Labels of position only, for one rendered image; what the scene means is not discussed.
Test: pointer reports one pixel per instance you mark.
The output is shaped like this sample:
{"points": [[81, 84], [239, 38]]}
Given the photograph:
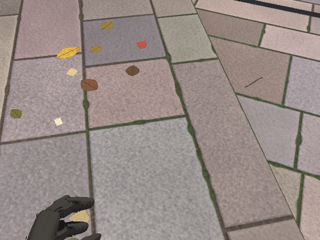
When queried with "left robot hand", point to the left robot hand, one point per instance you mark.
{"points": [[48, 226]]}

